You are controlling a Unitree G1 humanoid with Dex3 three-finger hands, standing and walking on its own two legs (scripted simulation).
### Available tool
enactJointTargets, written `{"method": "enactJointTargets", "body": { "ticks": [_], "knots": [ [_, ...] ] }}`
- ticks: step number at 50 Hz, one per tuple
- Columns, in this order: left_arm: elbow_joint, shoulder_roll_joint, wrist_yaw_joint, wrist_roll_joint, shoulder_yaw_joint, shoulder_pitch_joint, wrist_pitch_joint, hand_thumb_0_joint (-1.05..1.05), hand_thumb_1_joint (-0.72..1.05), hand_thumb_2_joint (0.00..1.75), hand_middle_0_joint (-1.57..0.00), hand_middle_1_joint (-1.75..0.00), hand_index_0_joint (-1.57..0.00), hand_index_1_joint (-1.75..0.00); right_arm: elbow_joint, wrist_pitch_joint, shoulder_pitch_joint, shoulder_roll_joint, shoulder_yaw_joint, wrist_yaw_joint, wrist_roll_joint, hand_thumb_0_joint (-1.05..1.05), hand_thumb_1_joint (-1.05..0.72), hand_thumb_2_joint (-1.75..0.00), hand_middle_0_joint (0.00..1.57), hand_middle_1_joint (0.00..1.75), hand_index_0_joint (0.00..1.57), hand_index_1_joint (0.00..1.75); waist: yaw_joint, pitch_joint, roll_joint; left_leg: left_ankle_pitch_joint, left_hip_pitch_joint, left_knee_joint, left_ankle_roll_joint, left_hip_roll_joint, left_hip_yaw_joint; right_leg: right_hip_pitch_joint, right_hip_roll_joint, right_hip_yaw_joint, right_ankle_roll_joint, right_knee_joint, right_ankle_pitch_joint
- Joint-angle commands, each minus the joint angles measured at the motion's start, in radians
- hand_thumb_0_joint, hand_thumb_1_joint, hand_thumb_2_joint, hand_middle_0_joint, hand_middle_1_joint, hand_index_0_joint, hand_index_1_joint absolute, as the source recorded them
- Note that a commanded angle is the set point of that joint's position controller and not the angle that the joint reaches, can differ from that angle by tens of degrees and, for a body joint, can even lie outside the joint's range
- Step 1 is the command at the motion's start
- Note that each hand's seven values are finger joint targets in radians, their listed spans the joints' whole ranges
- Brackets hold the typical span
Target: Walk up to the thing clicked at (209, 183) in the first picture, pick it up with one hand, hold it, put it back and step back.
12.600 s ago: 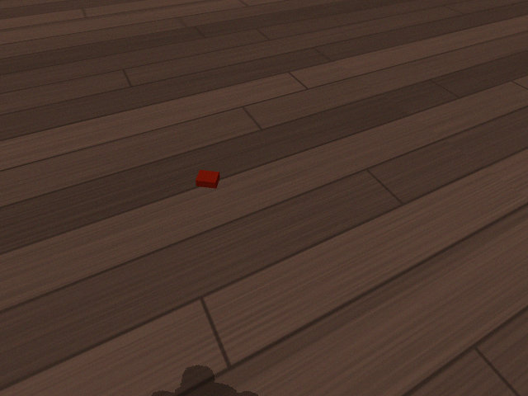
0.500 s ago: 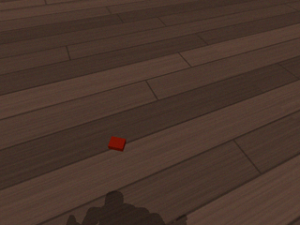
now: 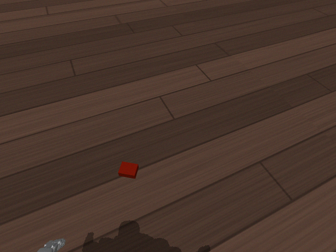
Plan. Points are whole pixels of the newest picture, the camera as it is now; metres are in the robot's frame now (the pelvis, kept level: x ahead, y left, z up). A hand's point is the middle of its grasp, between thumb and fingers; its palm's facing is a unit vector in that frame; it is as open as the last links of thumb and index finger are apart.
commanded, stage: walk up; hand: left
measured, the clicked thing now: (128, 170) +0.70 +0.25 -0.75
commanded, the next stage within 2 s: stand in 0.24 s
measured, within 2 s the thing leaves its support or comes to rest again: neither
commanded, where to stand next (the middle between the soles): +0.32 +0.01 m, yaw +0 degrees
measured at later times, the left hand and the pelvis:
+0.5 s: hand out of the picture +0.06 +0.26 -0.14, palm faces +0.00 -0.94 -0.34, open 7.3 cm; pelvis +0.00 +0.00 +0.01, yaw +0 degrees
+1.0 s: hand out of the picture +0.07 +0.24 -0.14, palm faces -0.03 -0.94 -0.35, open 7.3 cm; pelvis +0.00 -0.01 +0.01, yaw +0 degrees
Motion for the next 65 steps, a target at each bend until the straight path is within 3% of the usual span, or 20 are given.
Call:
{"method": "enactJointTargets", "body": {
  "ticks": [1, 11, 12, 15, 17, 27, 30, 34, 38, 41, 49, 54, 61, 62, 63, 64, 65],
  "knots": [
    [-0.041, 0.224, 0.012, -0.005, 0.049, -0.041, -0.025, 0.00, 0.90, 0.90, -0.20, -0.30, -0.20, -0.30, -0.041, -0.031, -0.058, -0.220, -0.046, -0.019, -0.005, 0.00, -0.90, -0.90, 0.20, 0.30, 0.20, 0.30, 0.018, -0.144, 0.024, 0.319, -0.011, -0.118, 0.049, 0.120, -0.106, 0.135, -0.090, 0.096, -0.053, -0.090, 0.253],
    [0.005, 0.214, 0.006, 0.000, 0.041, -0.070, -0.019, 0.00, 0.90, 0.90, -0.20, -0.30, -0.20, -0.30, -0.006, -0.031, -0.111, -0.207, -0.041, -0.018, -0.010, 0.00, -0.90, -0.90, 0.20, 0.30, 0.20, 0.30, 0.016, -0.129, 0.039, 0.281, -0.002, -0.195, 0.036, 0.130, -0.107, 0.165, -0.088, 0.082, -0.035, -0.148, 0.219],
    [0.032, 0.197, 0.003, 0.003, 0.023, -0.058, -0.018, 0.00, 0.90, 0.90, -0.20, -0.30, -0.20, -0.30, -0.007, -0.035, -0.117, -0.212, -0.039, -0.015, -0.005, 0.00, -0.90, -0.90, 0.20, 0.30, 0.20, 0.30, 0.013, -0.140, 0.064, 0.246, 0.038, -0.236, 0.030, 0.137, -0.115, 0.158, -0.091, 0.090, -0.033, -0.166, 0.195],
    [0.044, 0.210, 0.005, 0.008, 0.018, -0.077, -0.023, 0.00, 0.90, 0.90, -0.20, -0.30, -0.20, -0.30, -0.001, -0.033, -0.124, -0.212, -0.044, -0.012, -0.003, 0.00, -0.90, -0.90, 0.20, 0.30, 0.20, 0.30, 0.003, -0.123, 0.023, 0.271, 0.056, -0.235, 0.025, 0.135, -0.107, 0.146, -0.095, 0.089, -0.030, -0.192, 0.205],
    [0.058, 0.215, 0.005, 0.009, 0.013, -0.070, -0.026, 0.00, 0.90, 0.90, -0.20, -0.30, -0.20, -0.30, 0.008, -0.029, -0.121, -0.208, -0.041, -0.010, -0.003, 0.00, -0.90, -0.90, 0.20, 0.30, 0.20, 0.30, 0.002, -0.085, 0.013, 0.212, 0.043, -0.250, 0.024, 0.127, -0.102, 0.130, -0.098, 0.097, -0.027, -0.217, 0.168],
    [0.083, 0.227, 0.008, 0.010, 0.000, -0.032, -0.037, 0.00, 0.90, 0.90, -0.20, -0.30, -0.20, -0.30, 0.018, -0.023, -0.115, -0.208, -0.037, -0.002, -0.001, 0.00, -0.90, -0.90, 0.20, 0.30, 0.20, 0.30, -0.002, -0.099, -0.012, 0.190, 0.097, -0.254, 0.025, 0.123, -0.086, 0.104, -0.108, 0.106, -0.027, -0.252, 0.174],
    [0.087, 0.228, 0.010, 0.011, -0.003, -0.030, -0.034, 0.00, 0.90, 0.90, -0.20, -0.30, -0.20, -0.30, 0.020, -0.021, -0.118, -0.210, -0.038, -0.002, -0.003, 0.00, -0.90, -0.90, 0.20, 0.30, 0.20, 0.30, -0.002, -0.091, -0.010, 0.163, 0.083, -0.260, 0.024, 0.122, -0.085, 0.097, -0.106, 0.104, -0.026, -0.254, 0.144],
    [0.089, 0.233, 0.010, 0.011, -0.006, -0.013, -0.033, 0.00, 0.90, 0.90, -0.20, -0.30, -0.20, -0.30, 0.028, -0.015, -0.102, -0.209, -0.036, 0.002, -0.004, 0.00, -0.90, -0.90, 0.20, 0.30, 0.20, 0.30, 0.002, -0.067, -0.026, 0.116, 0.057, -0.260, 0.024, 0.114, -0.083, 0.077, -0.105, 0.118, -0.026, -0.282, 0.032],
    [0.084, 0.233, 0.012, 0.010, -0.007, -0.010, -0.038, 0.00, 0.90, 0.90, -0.20, -0.30, -0.20, -0.30, 0.028, -0.018, -0.098, -0.210, -0.036, 0.001, -0.003, 0.00, -0.90, -0.90, 0.20, 0.30, 0.20, 0.30, 0.002, -0.114, -0.012, 0.186, 0.070, -0.246, 0.024, 0.122, -0.083, 0.124, -0.112, 0.116, -0.029, -0.256, 0.167],
    [0.085, 0.232, 0.012, 0.010, -0.008, -0.006, -0.036, 0.00, 0.90, 0.90, -0.20, -0.30, -0.20, -0.30, 0.032, -0.019, -0.095, -0.209, -0.034, -0.002, -0.003, 0.00, -0.90, -0.90, 0.20, 0.30, 0.20, 0.30, 0.001, -0.115, -0.001, 0.200, 0.078, -0.246, 0.020, 0.125, -0.082, 0.124, -0.111, 0.110, -0.033, -0.245, 0.196],
    [0.083, 0.235, 0.011, 0.006, -0.008, -0.011, -0.030, 0.00, 0.90, 0.90, -0.20, -0.30, -0.20, -0.30, 0.041, -0.015, -0.073, -0.211, -0.027, -0.003, -0.004, 0.00, -0.90, -0.90, 0.20, 0.30, 0.20, 0.30, 0.005, -0.076, -0.001, 0.166, 0.048, -0.259, 0.016, 0.123, -0.082, 0.108, -0.101, 0.111, -0.032, -0.254, 0.135],
    [0.076, 0.238, 0.010, 0.006, -0.006, -0.020, -0.030, 0.00, 0.90, 0.90, -0.20, -0.30, -0.20, -0.30, 0.036, -0.017, -0.069, -0.216, -0.025, -0.005, -0.005, 0.00, -0.90, -0.90, 0.20, 0.30, 0.20, 0.30, 0.001, -0.092, -0.001, 0.188, 0.056, -0.251, 0.014, 0.125, -0.076, 0.119, -0.105, 0.116, -0.035, -0.246, 0.190],
    [0.077, 0.238, 0.009, 0.006, -0.004, -0.030, -0.028, 0.00, 0.90, 0.90, -0.20, -0.30, -0.20, -0.30, 0.033, -0.017, -0.060, -0.218, -0.023, -0.007, -0.003, 0.00, -0.90, -0.90, 0.20, 0.30, 0.20, 0.30, 0.000, -0.089, -0.015, 0.180, 0.053, -0.255, 0.016, 0.127, -0.076, 0.125, -0.103, 0.113, -0.033, -0.249, 0.174],
    [0.041, 0.291, -0.012, 0.020, 0.057, 0.047, -0.034, 0.00, 0.90, 0.90, -0.20, -0.30, -0.20, -0.30, -0.013, -0.025, -0.001, -0.277, -0.066, 0.013, -0.015, 0.00, -0.90, -0.90, 0.20, 0.30, 0.20, 0.30, 0.012, -0.162, -0.024, -0.254, 0.010, -0.159, 0.077, 0.067, -0.058, 0.195, -0.042, 0.101, -0.069, -0.208, -0.285],
    [0.052, 0.307, -0.018, 0.033, 0.067, 0.105, -0.034, 0.00, 0.90, 0.90, -0.20, -0.30, -0.20, -0.30, -0.022, -0.024, -0.004, -0.281, -0.074, 0.022, -0.026, 0.00, -0.90, -0.90, 0.20, 0.30, 0.20, 0.30, 0.040, -0.100, -0.026, -0.406, -0.139, -0.105, 0.081, 0.059, -0.057, 0.207, -0.083, 0.176, -0.100, -0.226, -0.466],
    [0.059, 0.325, -0.018, 0.039, 0.084, 0.149, -0.035, 0.00, 0.90, 0.90, -0.20, -0.30, -0.20, -0.30, -0.043, -0.018, -0.040, -0.263, -0.073, 0.026, -0.032, 0.00, -0.90, -0.90, 0.20, 0.30, 0.20, 0.30, 0.068, -0.037, -0.095, -0.387, -0.305, 0.016, 0.057, 0.013, 0.008, 0.256, -0.153, 0.294, -0.130, -0.319, -0.585],
    [0.044, 0.355, -0.017, 0.043, 0.100, 0.171, -0.040, 0.00, 0.90, 0.90, -0.20, -0.30, -0.20, -0.30, -0.071, -0.013, -0.075, -0.247, -0.074, 0.030, -0.036, 0.00, -0.90, -0.90, 0.20, 0.30, 0.20, 0.30, 0.089, 0.009, -0.180, -0.273, -0.396, 0.234, 0.043, 0.006, 0.038, 0.245, -0.287, 0.437, -0.189, -0.425, -0.633]
  ]
}}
